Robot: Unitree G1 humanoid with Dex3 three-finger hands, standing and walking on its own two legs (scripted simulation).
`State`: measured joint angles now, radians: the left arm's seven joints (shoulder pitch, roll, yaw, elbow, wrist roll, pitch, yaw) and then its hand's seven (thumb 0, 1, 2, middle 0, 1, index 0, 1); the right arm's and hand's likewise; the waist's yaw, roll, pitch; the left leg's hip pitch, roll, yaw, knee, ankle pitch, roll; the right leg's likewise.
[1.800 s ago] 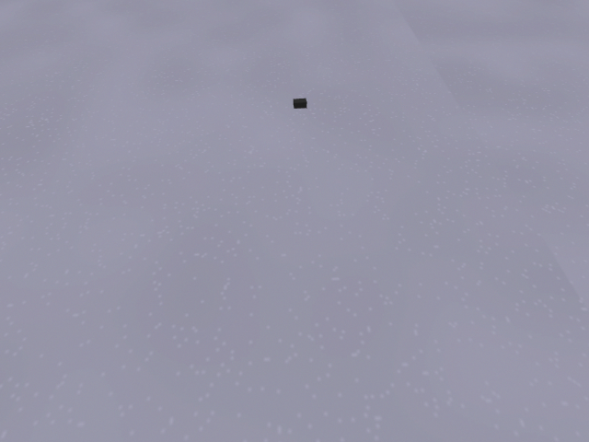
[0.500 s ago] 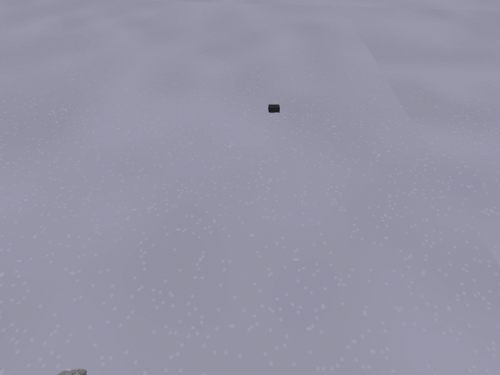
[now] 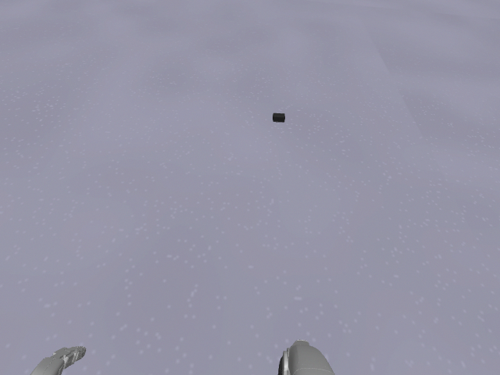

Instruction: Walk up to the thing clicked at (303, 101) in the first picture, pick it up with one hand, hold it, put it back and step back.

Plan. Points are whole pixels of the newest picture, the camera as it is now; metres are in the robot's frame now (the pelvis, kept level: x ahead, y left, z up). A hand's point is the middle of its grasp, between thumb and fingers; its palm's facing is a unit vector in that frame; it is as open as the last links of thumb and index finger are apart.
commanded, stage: walk up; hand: left
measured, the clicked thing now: (278, 117) +1.78 -0.24 -0.75
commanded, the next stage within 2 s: none
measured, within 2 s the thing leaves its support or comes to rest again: neither
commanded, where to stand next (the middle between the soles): +1.45 -0.52 m, yaw +8 degrees
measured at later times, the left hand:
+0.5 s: hand (149, 279) +0.32 +0.21 -0.15, palm faces +0.07 -0.95 -0.30, open 7.4 cm
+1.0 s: hand (200, 159) +0.68 +0.14 -0.14, palm faces -0.02 -0.94 -0.34, open 7.4 cm
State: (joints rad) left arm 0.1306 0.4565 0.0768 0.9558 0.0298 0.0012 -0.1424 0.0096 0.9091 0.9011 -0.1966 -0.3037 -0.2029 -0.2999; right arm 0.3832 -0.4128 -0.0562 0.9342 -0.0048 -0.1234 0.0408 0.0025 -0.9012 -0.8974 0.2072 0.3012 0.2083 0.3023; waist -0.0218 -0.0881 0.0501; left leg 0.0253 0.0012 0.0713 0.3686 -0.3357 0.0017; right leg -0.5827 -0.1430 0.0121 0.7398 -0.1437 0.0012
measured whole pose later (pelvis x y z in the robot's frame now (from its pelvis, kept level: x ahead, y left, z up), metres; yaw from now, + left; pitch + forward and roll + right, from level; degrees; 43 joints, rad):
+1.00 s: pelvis +0.56 -0.15 -0.02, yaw +2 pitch -2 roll +2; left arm 0.15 0.46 0.10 0.88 0.02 0.00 -0.14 0.01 0.91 0.90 -0.20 -0.30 -0.20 -0.30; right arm 0.40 -0.45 -0.05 0.91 -0.01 -0.11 0.01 0.00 -0.90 -0.90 0.21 0.30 0.21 0.30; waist -0.03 -0.05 0.04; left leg -0.08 0.15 0.11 0.59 -0.44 -0.07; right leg -0.46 -0.11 -0.03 0.62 -0.16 -0.03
